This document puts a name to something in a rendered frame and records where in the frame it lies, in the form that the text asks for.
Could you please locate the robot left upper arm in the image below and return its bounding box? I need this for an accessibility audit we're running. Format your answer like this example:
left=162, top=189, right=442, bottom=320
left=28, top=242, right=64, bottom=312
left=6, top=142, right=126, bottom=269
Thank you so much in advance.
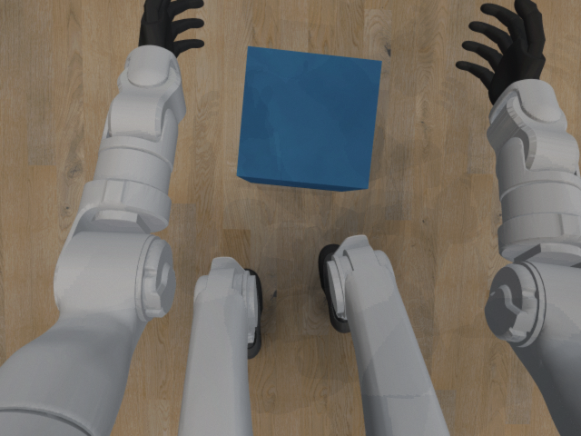
left=0, top=231, right=176, bottom=436

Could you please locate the right robot hand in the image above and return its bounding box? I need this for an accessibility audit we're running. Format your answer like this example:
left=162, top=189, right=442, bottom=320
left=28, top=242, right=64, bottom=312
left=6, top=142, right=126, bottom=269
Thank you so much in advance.
left=456, top=0, right=546, bottom=105

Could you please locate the robot left forearm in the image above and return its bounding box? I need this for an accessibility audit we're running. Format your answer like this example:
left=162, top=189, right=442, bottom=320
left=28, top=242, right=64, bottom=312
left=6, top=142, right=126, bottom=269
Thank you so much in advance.
left=54, top=45, right=186, bottom=312

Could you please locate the left robot hand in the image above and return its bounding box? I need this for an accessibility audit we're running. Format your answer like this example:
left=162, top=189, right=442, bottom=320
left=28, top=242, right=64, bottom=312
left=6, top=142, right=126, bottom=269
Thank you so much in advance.
left=138, top=0, right=204, bottom=58

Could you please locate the carton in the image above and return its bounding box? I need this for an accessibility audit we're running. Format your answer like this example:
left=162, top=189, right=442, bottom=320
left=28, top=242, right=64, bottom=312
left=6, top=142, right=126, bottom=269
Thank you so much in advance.
left=237, top=46, right=382, bottom=192

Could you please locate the robot thigh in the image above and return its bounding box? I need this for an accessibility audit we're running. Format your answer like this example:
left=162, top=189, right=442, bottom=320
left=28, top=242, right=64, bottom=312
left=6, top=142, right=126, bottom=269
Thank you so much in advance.
left=178, top=268, right=258, bottom=436
left=327, top=245, right=450, bottom=436

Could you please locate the robot right upper arm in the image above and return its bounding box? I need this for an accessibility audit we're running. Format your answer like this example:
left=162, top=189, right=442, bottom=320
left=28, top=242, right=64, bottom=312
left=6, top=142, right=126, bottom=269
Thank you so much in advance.
left=485, top=261, right=581, bottom=436

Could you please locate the robot left thigh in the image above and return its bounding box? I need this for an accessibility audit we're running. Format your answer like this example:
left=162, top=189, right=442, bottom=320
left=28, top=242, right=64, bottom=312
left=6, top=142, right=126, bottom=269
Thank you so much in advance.
left=178, top=268, right=258, bottom=436

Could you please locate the robot right thigh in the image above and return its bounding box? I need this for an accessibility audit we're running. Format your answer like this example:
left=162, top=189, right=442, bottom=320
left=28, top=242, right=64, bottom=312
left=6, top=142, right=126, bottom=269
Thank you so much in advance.
left=327, top=245, right=450, bottom=436

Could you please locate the robot right forearm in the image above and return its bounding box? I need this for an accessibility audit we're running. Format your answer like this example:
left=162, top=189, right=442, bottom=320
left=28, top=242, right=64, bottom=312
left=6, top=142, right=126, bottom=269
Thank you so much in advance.
left=487, top=79, right=581, bottom=268

